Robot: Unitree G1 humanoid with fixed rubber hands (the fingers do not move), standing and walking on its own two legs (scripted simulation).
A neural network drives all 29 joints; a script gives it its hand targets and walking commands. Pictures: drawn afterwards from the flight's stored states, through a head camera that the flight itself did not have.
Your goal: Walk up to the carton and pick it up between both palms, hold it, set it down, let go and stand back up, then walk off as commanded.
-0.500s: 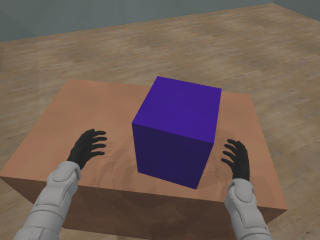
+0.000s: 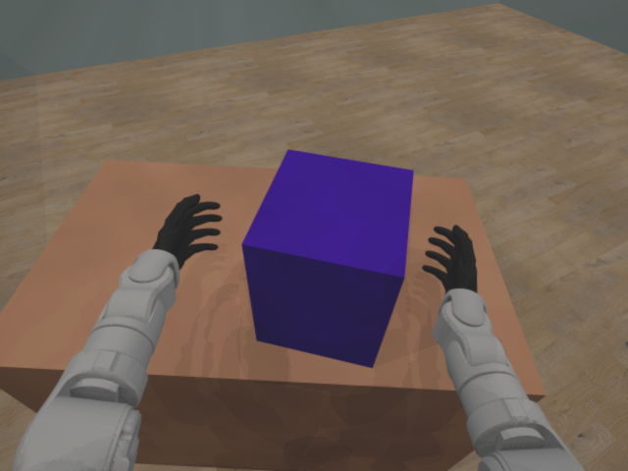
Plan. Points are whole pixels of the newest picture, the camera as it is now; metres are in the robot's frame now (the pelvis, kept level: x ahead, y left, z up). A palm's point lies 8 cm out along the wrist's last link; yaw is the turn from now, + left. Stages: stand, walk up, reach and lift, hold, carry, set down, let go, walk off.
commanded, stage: reach and lift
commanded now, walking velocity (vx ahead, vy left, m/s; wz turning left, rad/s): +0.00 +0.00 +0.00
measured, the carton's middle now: (330, 260) +0.43 -0.09 +0.00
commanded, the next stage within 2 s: none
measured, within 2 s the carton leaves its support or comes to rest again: neither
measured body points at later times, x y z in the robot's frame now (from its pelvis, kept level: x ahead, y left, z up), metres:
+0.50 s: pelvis -0.01 +0.00 -0.01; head +0.02 +0.01 +0.44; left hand +0.47 +0.10 +0.11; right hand +0.38 -0.26 +0.10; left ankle -0.05 +0.13 -0.74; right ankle +0.03 -0.17 -0.74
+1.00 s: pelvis +0.00 -0.01 -0.01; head +0.04 +0.02 +0.43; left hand +0.49 +0.08 +0.09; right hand +0.39 -0.26 +0.08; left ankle -0.05 +0.13 -0.74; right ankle +0.04 -0.16 -0.74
